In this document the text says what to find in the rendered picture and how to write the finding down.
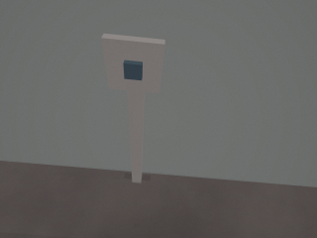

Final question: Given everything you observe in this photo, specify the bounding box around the panel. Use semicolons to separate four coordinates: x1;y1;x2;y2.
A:
101;33;165;183

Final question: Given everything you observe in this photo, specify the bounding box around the button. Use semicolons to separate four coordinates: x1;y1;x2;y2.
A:
123;59;143;80

